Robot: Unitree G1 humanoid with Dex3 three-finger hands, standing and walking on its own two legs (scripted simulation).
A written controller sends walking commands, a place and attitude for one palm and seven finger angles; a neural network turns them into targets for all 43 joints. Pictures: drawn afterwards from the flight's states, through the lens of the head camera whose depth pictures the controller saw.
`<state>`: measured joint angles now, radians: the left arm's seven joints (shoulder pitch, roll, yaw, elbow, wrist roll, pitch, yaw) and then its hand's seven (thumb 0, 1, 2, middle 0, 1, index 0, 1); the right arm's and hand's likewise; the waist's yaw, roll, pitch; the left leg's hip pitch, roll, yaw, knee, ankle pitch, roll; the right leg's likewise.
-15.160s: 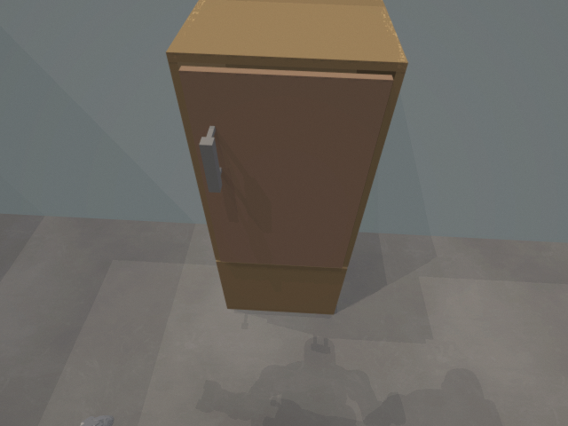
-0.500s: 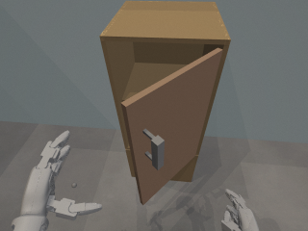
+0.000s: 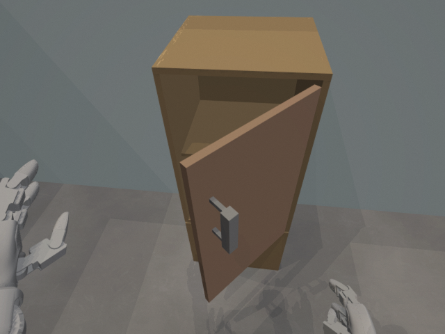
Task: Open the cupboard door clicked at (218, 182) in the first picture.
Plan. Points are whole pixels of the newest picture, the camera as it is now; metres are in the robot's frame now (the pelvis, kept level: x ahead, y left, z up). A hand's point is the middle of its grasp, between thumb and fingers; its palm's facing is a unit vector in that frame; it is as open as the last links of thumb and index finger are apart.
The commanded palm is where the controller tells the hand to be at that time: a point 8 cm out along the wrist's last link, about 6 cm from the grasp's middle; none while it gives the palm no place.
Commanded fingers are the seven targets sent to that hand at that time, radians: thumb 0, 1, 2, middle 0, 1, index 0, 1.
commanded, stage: draw the hand back to the body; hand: left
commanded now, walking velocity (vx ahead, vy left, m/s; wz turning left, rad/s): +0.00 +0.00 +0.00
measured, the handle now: (222, 224) +0.32 +0.05 +0.02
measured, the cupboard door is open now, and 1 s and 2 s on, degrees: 49 49 49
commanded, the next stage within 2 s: step back with the hand held close in 0.38 s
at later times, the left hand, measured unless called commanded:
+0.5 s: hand (59, 240) +0.18 +0.25 +0.16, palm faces +0.46 -0.79 -0.40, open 7.5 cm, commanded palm +0.14 +0.29 +0.17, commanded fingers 0.00 0.90 0.90 -0.20 -0.30 -0.20 -0.30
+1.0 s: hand (29, 268) +0.14 +0.27 +0.16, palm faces +0.39 -0.76 -0.51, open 7.5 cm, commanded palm +0.08 +0.30 +0.17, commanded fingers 0.00 0.90 0.90 -0.20 -0.30 -0.20 -0.30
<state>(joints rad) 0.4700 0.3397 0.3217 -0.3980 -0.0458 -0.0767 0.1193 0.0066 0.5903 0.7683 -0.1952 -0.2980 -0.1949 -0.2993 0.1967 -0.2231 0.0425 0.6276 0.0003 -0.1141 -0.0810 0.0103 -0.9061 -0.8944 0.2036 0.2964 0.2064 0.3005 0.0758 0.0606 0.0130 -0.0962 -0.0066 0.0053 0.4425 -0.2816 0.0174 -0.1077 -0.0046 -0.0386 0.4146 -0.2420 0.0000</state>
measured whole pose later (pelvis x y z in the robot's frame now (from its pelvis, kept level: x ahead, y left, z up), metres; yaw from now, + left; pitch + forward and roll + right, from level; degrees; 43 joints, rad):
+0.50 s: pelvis +0.00 -0.01 +0.00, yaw +0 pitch -5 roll -1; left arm 0.45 0.33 0.33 -0.37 -0.05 -0.09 0.11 0.02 0.88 0.90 -0.21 -0.30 -0.21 -0.30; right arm 0.19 -0.22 0.02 0.66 0.00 -0.11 -0.08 0.01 -0.91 -0.89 0.20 0.30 0.21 0.30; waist 0.07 0.07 0.03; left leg -0.06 0.01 0.00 0.40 -0.26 0.00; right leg -0.08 0.01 -0.04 0.37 -0.22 -0.02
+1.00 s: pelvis -0.06 +0.01 -0.01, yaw -1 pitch +0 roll +0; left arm 0.56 0.42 0.42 -0.50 -0.03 -0.17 0.14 0.02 0.88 0.90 -0.21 -0.30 -0.21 -0.30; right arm 0.18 -0.23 0.00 0.56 0.02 -0.02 -0.09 0.01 -0.91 -0.89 0.20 0.30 0.21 0.30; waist 0.02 0.01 0.04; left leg -0.30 -0.02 0.02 0.50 -0.21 0.03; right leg -0.31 -0.02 -0.02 0.47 -0.16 0.01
